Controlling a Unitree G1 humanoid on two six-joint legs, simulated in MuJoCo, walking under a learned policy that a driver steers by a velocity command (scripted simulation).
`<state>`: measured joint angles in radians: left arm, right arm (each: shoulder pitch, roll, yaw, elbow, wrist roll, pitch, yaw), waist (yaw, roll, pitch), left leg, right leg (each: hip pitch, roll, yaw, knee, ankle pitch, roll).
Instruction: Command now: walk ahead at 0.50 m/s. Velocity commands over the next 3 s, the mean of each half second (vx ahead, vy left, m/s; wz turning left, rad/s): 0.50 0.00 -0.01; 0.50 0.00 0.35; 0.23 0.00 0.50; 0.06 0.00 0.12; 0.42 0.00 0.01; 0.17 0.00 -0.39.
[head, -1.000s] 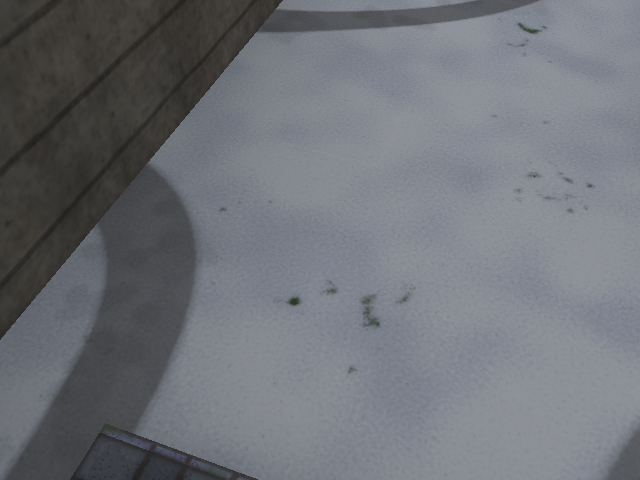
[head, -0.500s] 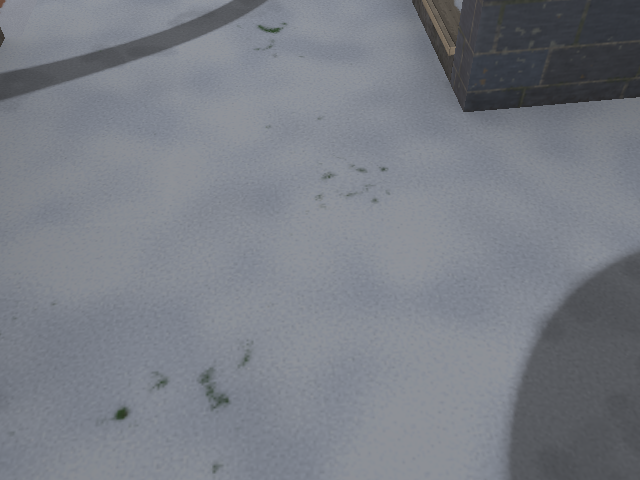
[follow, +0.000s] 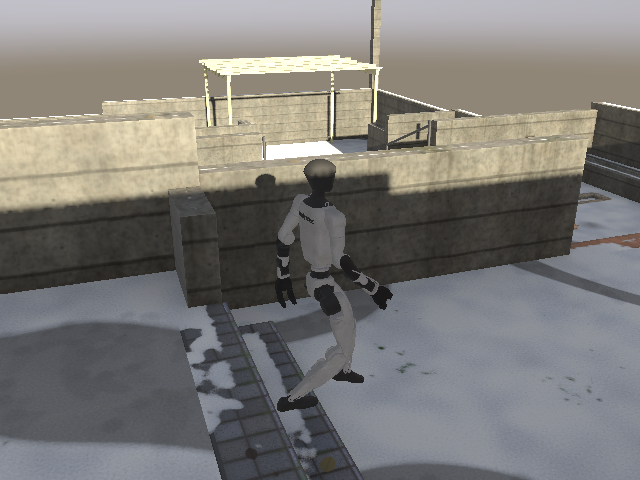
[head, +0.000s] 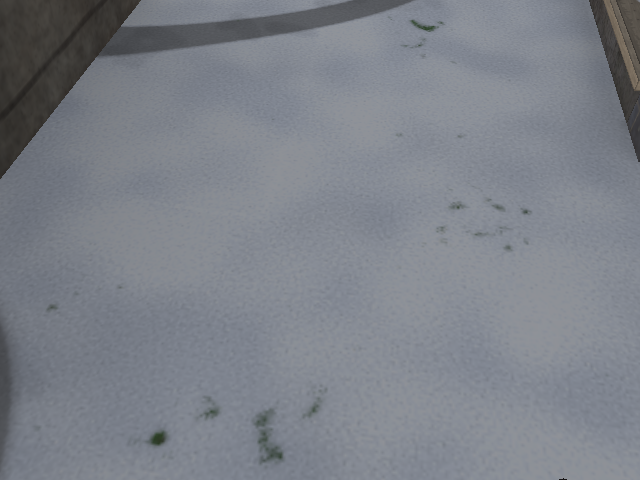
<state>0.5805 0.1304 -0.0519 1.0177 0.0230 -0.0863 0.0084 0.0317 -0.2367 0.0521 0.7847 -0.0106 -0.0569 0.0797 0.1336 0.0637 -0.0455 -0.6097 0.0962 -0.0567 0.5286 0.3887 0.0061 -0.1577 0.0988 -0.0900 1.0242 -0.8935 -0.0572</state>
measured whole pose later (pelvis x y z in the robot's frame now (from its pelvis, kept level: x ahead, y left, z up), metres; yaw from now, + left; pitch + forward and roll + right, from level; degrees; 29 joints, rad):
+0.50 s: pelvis +0.32 -0.01 -0.09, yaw +1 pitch +4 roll +3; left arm 0.01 0.22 0.05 0.79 -0.01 -0.07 0.00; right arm 0.37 -0.25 -0.08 0.99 0.04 -0.06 -0.02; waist -0.07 -0.02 -0.05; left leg -0.11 -0.01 0.02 0.47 -0.42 -0.01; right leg -0.52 -0.04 0.01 0.55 -0.10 -0.05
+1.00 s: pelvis +0.59 +0.00 -0.09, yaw +14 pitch +2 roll -1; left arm 0.37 0.20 0.08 1.01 -0.01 -0.08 0.04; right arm 0.00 -0.20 -0.08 0.83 0.02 -0.04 0.05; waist 0.06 0.03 0.02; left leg -0.63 0.02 0.04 0.61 -0.02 0.10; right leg 0.12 0.00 -0.24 0.25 -0.41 0.00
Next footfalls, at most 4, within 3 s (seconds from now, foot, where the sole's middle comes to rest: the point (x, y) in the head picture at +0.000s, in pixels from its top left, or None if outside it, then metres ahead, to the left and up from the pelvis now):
0.08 left None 0.24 0.13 -0.85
0.50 right None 0.48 -0.12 -0.85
1.06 left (320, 392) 0.77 0.14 -0.85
1.46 right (358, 308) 1.03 0.07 -0.85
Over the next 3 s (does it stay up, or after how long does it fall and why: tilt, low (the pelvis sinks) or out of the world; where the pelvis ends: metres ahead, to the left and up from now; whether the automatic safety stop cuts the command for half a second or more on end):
stays up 1.15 0.22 -0.08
